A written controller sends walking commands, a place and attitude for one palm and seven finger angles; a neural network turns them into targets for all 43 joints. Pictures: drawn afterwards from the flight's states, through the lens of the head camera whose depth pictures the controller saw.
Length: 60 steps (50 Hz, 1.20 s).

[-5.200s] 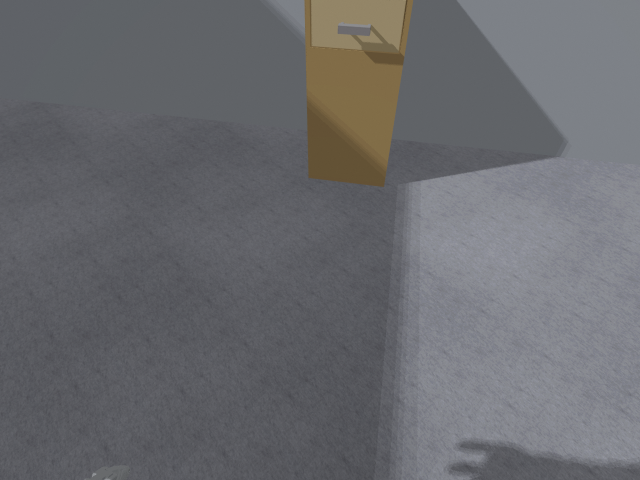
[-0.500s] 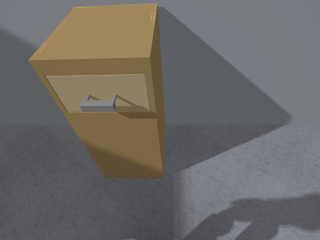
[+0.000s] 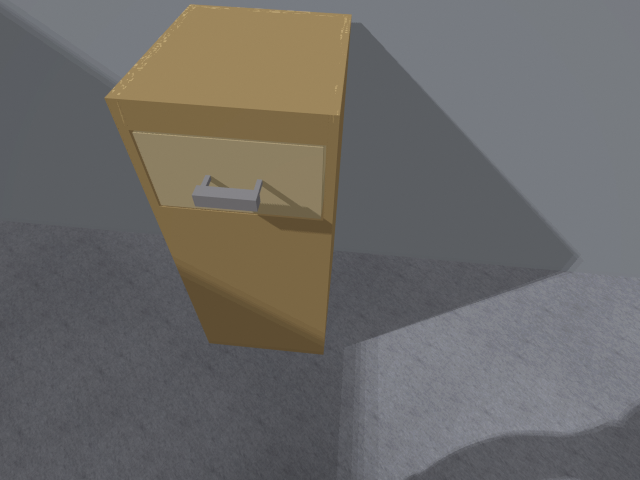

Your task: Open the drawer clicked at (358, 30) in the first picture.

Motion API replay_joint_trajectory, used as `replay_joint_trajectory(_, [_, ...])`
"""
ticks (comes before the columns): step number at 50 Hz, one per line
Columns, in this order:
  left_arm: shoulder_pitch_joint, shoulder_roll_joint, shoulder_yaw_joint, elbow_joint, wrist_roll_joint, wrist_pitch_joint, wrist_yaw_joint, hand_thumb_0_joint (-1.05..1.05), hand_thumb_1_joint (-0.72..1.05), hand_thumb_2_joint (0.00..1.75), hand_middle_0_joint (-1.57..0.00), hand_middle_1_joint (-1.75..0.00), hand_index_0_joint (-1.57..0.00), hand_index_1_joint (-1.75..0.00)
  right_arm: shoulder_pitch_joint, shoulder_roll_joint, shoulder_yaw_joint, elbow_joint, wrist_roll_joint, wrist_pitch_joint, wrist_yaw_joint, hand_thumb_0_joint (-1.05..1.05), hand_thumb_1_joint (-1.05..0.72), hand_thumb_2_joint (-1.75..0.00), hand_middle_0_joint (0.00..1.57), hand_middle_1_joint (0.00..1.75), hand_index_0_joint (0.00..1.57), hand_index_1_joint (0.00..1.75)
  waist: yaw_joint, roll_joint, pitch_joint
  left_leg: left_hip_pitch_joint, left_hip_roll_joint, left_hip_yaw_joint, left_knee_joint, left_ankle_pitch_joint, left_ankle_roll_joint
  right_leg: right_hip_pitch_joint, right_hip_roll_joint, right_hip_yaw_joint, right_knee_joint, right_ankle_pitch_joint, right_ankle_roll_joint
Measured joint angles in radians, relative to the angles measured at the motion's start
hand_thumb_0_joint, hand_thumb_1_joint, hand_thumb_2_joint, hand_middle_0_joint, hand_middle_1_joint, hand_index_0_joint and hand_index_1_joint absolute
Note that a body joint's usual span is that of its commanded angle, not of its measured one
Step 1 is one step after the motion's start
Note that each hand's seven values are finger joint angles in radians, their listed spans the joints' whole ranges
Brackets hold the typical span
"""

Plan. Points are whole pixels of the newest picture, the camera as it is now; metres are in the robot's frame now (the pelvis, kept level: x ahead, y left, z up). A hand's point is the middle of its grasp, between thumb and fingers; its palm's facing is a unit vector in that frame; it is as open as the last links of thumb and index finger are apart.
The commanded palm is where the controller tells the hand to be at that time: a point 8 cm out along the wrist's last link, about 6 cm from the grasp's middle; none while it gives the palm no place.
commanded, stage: come to a stop and stand still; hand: left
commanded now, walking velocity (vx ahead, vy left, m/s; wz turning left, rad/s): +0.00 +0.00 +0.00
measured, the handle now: (230, 190) +0.60 +0.22 -0.02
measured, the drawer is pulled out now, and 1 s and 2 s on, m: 0.00 0.00 0.00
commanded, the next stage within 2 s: look again from close up in 0.36 s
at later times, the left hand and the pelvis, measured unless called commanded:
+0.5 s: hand out of the picture +0.01 +0.18 -0.18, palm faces +0.01 -0.98 -0.18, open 7.3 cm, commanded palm none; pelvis +0.02 +0.02 +0.00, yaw -1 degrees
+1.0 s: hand out of the picture +0.04 +0.19 -0.17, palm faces +0.00 -0.97 -0.23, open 7.3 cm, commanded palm none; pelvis +0.02 +0.01 +0.00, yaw -1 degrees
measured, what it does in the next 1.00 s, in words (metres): stands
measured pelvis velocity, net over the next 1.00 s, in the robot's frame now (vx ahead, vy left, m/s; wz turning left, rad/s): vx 0.02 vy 0.01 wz -0.02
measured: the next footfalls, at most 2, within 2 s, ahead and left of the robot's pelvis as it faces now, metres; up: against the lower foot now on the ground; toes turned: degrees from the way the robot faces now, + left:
none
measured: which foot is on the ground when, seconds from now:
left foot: down 0.00-1.00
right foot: down 0.00-1.00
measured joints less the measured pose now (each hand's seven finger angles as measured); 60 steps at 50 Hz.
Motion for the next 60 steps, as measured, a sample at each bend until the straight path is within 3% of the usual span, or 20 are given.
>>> replay_joint_trajectory(3, [0.016, 0.01, -0.002, 0.028, 0.005, 0.006, -0.003, 0.0, 0.91, 0.89, -0.2, -0.3, -0.2, -0.3, 0.015, 0.039, 0.018, 0.02, 0.0, 0.002, -0.005, 0.01, -0.91, -0.9, 0.19, 0.3, 0.2, 0.3, 0.002, -0.026, -0.018, 0.018, -0.014, 0.005, -0.02, -0.002, 0.006, -0.003, -0.003, 0.022, 0.06, -0.081, 0.005])
replay_joint_trajectory(7, [0.038, 0.002, -0.019, 0.052, 0.004, -0.012, -0.005, 0.0, 0.91, 0.89, -0.2, -0.3, -0.2, -0.3, 0.016, 0.068, 0.032, 0.051, 0.001, -0.002, -0.022, 0.01, -0.92, -0.9, 0.2, 0.3, 0.2, 0.3, 0.009, -0.039, -0.022, 0.034, -0.042, 0.018, -0.039, -0.001, 0.017, 0.054, -0.01, 0.052, 0.041, -0.057, 0.008])
replay_joint_trajectory(11, [0.042, -0.045, -0.04, 0.085, -0.002, -0.036, 0.002, 0.0, 0.91, 0.89, -0.2, -0.29, -0.2, -0.3, -0.003, 0.051, 0.028, 0.073, 0.011, -0.018, -0.025, 0.02, -0.93, -0.9, 0.2, 0.3, 0.21, 0.3, 0.002, 0.009, 0.004, 0.043, -0.026, 0.023, -0.024, -0.019, 0.019, 0.093, 0.008, 0.054, -0.014, -0.06, 0.023])
replay_joint_trajectory(18, [0.028, -0.074, -0.052, 0.102, -0.007, -0.04, 0.011, 0.0, 0.91, 0.89, -0.2, -0.3, -0.2, -0.3, -0.005, 0.055, 0.032, 0.09, 0.016, -0.035, -0.027, 0.02, -0.92, -0.9, 0.2, 0.3, 0.2, 0.3, -0.013, 0.009, 0.013, 0.071, -0.019, 0.026, -0.033, -0.023, 0.02, 0.125, 0.015, 0.055, -0.036, -0.054, 0.025])
replay_joint_trajectory(23, [0.016, -0.063, -0.052, 0.102, -0.006, -0.038, 0.016, 0.01, 0.92, 0.89, -0.2, -0.3, -0.2, -0.3, 0.003, 0.066, 0.037, 0.101, 0.014, -0.035, -0.028, 0.01, -0.91, -0.9, 0.2, 0.3, 0.2, 0.3, -0.014, 0.001, 0.012, 0.081, -0.015, 0.026, -0.039, -0.024, 0.019, 0.138, 0.02, 0.054, -0.049, -0.051, 0.024])
replay_joint_trajectory(27, [0.019, -0.058, -0.062, 0.076, -0.004, -0.068, 0.029, 0.01, 0.92, 0.89, -0.2, -0.3, -0.2, -0.3, 0.011, 0.053, 0.035, 0.051, 0.01, -0.032, -0.015, 0.01, -0.91, -0.9, 0.2, 0.3, 0.2, 0.3, -0.022, 0.013, 0.02, 0.025, -0.01, 0.027, 0.043, -0.059, 0.021, 0.095, 0.021, 0.056, 0.003, -0.066, 0.025])
replay_joint_trajectory(37, [0.012, -0.037, -0.061, 0.048, -0.005, -0.052, 0.012, 0.0, 0.91, 0.89, -0.2, -0.3, -0.2, -0.3, 0.043, 0.033, 0.049, 0.006, 0.002, -0.041, -0.016, 0.01, -0.92, -0.9, 0.2, 0.3, 0.2, 0.3, -0.025, 0.044, 0.006, 0.044, -0.031, 0.031, 0.061, -0.078, 0.034, 0.094, 0.0, 0.065, 0.063, -0.108, 0.033])
replay_joint_trajectory(54, [0.005, -0.053, -0.052, 0.051, -0.005, -0.054, 0.008, 0.0, 0.92, 0.89, -0.2, -0.3, -0.2, -0.3, 0.029, 0.038, 0.051, 0.054, 0.004, -0.043, -0.018, 0.01, -0.91, -0.9, 0.2, 0.3, 0.2, 0.3, -0.024, 0.04, 0.026, 0.068, -0.011, 0.028, 0.013, -0.06, 0.008, 0.103, 0.02, 0.057, 0.048, -0.111, 0.009])
replay_joint_trajectory(60, [0.031, -0.061, -0.041, 0.048, 0.003, -0.056, -0.005, 0.0, 0.92, 0.89, -0.2, -0.3, -0.2, -0.3, 0.048, 0.031, 0.044, 0.058, -0.001, -0.036, -0.011, 0.01, -0.9, -0.9, 0.2, 0.3, 0.2, 0.3, -0.018, 0.04, 0.022, 0.045, 0.004, 0.019, 0.081, -0.108, 0.003, 0.089, 0.031, 0.048, 0.102, -0.155, -0.002])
